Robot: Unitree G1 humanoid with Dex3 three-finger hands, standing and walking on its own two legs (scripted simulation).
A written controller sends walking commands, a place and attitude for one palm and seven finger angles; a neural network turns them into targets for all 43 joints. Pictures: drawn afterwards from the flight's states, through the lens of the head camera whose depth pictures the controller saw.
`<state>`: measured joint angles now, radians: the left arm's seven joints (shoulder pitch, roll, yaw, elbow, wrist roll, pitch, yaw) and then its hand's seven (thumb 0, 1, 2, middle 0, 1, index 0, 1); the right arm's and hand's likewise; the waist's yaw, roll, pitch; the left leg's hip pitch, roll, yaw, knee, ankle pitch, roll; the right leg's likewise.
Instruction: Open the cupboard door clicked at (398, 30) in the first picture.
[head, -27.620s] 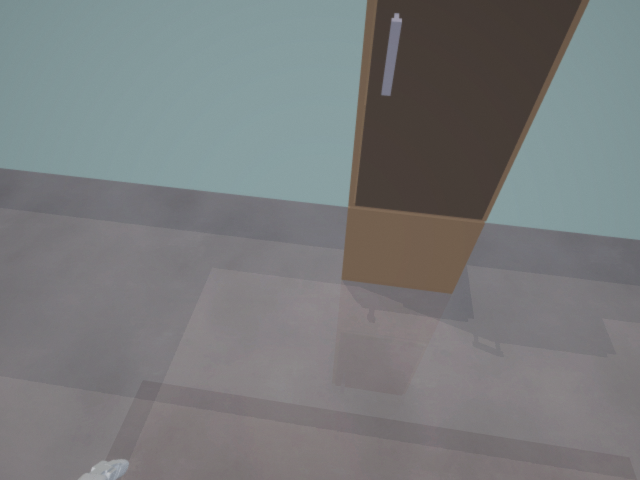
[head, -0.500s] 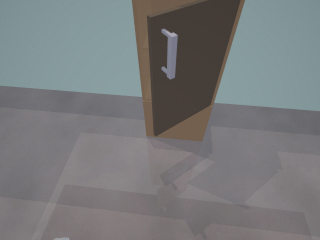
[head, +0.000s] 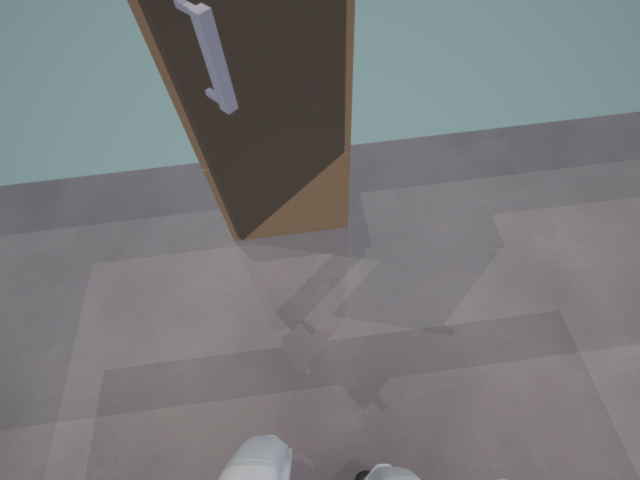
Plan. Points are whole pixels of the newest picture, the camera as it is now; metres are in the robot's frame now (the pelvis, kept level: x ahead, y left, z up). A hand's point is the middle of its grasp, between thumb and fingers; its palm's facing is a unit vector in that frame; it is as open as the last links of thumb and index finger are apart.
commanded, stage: walk to a spot facing it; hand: left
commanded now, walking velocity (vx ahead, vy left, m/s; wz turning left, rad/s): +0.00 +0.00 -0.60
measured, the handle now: (207, 59) +0.63 +0.22 +0.13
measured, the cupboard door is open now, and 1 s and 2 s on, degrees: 41 41 41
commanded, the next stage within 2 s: none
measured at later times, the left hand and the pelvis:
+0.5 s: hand (171, 440) +0.16 +0.24 -0.16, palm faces -0.22 -0.95 -0.24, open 7.3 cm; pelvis +0.00 +0.05 +0.01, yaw -18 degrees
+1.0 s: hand (249, 403) +0.22 +0.14 -0.18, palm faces -0.61 -0.77 -0.20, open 7.3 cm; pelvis +0.02 +0.04 -0.01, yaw -39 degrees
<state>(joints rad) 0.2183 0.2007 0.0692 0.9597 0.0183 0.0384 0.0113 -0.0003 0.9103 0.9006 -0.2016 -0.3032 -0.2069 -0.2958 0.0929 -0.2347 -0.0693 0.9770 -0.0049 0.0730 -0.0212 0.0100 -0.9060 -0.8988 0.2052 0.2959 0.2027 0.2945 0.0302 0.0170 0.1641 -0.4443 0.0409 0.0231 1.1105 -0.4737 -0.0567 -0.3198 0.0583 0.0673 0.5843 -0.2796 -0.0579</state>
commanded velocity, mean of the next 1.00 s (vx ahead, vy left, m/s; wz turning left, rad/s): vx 0.01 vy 0.00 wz -0.60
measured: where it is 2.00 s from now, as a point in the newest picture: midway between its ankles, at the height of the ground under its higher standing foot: (417, 467)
